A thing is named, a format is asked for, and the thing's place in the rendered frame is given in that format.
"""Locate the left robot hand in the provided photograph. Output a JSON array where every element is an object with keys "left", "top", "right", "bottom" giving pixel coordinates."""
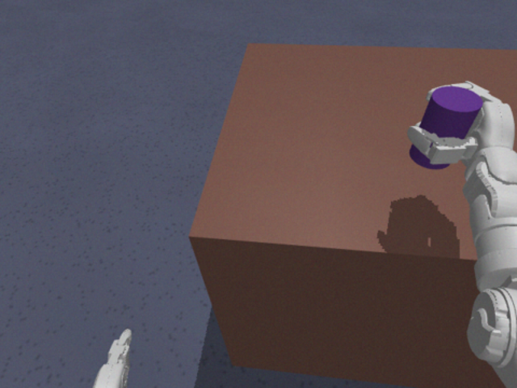
[{"left": 93, "top": 329, "right": 132, "bottom": 388}]

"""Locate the right robot hand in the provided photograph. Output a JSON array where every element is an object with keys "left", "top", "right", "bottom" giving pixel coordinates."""
[{"left": 407, "top": 81, "right": 515, "bottom": 167}]

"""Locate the right robot arm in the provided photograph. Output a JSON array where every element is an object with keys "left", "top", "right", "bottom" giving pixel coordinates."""
[{"left": 463, "top": 146, "right": 517, "bottom": 388}]

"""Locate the can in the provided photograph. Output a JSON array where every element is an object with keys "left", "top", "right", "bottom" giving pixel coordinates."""
[{"left": 410, "top": 86, "right": 483, "bottom": 170}]

